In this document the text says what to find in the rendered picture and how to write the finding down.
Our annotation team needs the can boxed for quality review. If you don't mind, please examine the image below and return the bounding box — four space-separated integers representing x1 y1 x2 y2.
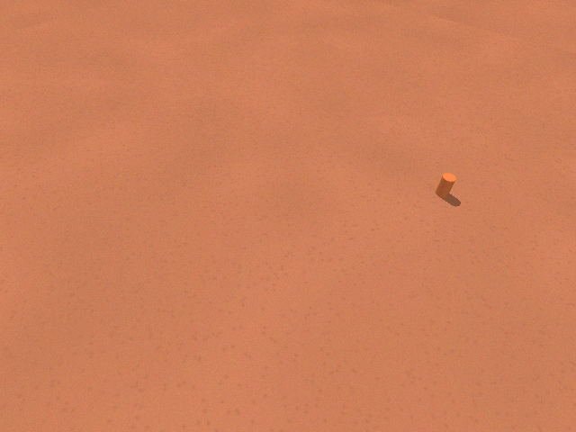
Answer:
436 173 456 198

